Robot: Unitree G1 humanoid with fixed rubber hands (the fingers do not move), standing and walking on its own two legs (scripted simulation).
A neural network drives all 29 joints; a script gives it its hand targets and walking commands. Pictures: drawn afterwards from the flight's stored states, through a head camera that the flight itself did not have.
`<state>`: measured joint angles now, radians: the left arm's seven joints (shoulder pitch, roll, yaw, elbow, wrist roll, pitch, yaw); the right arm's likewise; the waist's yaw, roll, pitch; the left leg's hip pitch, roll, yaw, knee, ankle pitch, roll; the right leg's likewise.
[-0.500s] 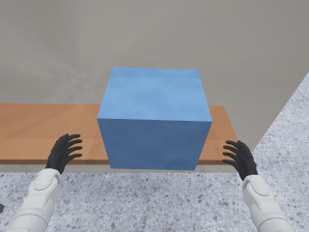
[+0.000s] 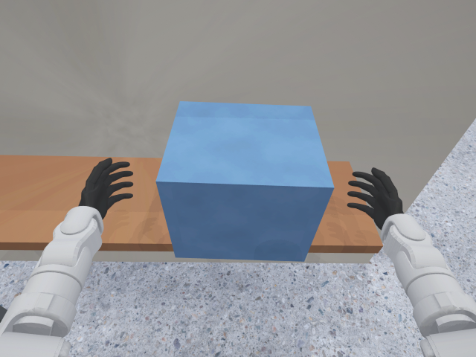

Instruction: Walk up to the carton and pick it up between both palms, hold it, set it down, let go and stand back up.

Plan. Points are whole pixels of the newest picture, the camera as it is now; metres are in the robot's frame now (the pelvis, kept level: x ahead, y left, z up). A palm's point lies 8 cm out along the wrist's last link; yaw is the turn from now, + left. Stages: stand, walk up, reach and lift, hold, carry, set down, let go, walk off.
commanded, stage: reach and lift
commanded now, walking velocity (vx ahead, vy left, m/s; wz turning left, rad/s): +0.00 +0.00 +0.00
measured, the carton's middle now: (242, 182) +0.50 +0.03 +0.01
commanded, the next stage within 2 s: none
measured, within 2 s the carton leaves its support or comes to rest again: neither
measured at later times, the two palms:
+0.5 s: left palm (86, 161) +0.38 +0.29 +0.15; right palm (391, 164) +0.43 -0.22 +0.15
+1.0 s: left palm (87, 106) +0.44 +0.29 +0.22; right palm (396, 118) +0.48 -0.21 +0.21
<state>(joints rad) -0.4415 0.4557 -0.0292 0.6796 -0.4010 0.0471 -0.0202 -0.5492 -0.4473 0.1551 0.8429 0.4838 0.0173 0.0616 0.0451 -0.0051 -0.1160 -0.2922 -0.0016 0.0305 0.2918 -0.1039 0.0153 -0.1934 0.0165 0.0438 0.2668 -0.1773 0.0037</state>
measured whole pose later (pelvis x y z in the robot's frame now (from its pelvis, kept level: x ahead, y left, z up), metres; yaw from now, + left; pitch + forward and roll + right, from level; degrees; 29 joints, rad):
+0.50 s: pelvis +0.01 -0.01 +0.00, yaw -1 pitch +7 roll +0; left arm -0.63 0.53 0.05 0.62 -0.42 0.35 -0.02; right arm -0.78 -0.49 0.17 0.80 0.50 0.28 -0.02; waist 0.07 -0.01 -0.13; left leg -0.25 0.01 0.03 0.19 -0.06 0.00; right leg -0.16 0.03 0.05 0.17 -0.13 -0.01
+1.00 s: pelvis +0.01 +0.00 +0.00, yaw -2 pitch +13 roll -1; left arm -1.03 0.64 -0.05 0.85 -0.53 0.48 0.02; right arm -1.15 -0.52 0.15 0.98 0.46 0.44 0.00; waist 0.07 0.00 -0.16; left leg -0.39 0.01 0.03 0.23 -0.06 0.00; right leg -0.29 0.03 0.06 0.18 -0.11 0.00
